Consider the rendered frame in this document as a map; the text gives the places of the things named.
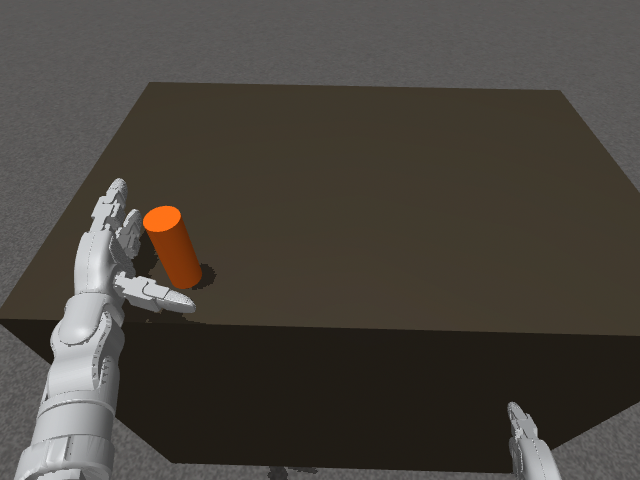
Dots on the left robot arm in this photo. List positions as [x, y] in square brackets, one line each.
[72, 436]

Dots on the can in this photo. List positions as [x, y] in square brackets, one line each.
[168, 234]

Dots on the right robot hand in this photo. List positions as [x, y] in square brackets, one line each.
[532, 458]

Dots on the left robot hand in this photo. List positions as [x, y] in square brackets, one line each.
[103, 260]

